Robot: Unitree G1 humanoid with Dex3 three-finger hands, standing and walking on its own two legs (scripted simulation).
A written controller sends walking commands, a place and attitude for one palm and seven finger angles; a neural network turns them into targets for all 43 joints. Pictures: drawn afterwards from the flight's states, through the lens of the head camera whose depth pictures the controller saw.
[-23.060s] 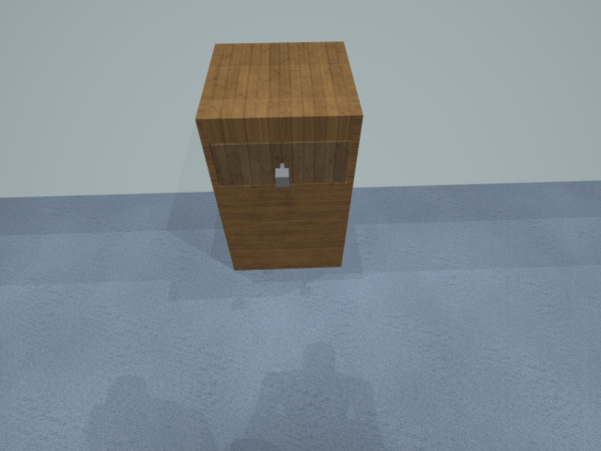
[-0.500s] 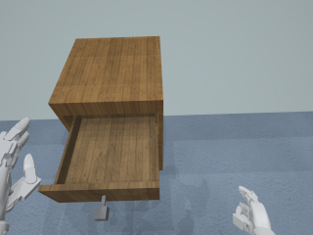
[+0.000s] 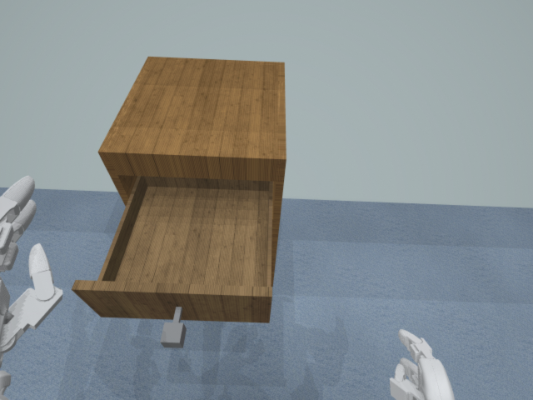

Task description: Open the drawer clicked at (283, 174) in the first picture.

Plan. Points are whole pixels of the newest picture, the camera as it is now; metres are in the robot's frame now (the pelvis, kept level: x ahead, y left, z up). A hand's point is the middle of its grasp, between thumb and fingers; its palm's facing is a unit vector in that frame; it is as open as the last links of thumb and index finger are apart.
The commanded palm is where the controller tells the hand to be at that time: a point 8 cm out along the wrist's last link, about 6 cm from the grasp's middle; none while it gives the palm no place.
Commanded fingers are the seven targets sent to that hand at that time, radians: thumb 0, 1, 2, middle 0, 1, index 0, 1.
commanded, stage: step back with the hand held close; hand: left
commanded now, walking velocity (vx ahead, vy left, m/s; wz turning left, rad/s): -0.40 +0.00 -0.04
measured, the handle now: (175, 325) +0.28 +0.21 -0.21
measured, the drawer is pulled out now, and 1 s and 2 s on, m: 0.30 0.30 0.30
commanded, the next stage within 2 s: stop stepping back and stand still in 0.56 s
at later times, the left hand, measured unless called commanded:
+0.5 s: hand (43, 377) +0.12 +0.21 +0.16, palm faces +0.25 -0.83 -0.49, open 7.4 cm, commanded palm +0.05 +0.26 +0.19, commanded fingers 0.00 0.90 0.90 -0.20 -0.30 -0.20 -0.30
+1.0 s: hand out of the picture +0.00 +0.17 +0.16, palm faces +0.30 -0.85 -0.44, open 7.4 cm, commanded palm -0.06 +0.22 +0.19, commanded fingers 0.00 0.90 0.90 -0.20 -0.30 -0.20 -0.30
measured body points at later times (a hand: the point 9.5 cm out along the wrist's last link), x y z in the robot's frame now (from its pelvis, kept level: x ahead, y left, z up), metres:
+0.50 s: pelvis -0.08 -0.02 +0.01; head -0.04 +0.00 +0.45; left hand +0.10 +0.25 +0.19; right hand +0.10 -0.27 -0.07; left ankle -0.08 +0.10 -0.72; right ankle -0.06 -0.12 -0.73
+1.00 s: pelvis -0.20 -0.05 +0.01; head -0.19 -0.05 +0.46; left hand -0.02 +0.21 +0.19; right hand -0.09 -0.31 -0.08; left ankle -0.24 +0.06 -0.72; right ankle -0.20 -0.16 -0.73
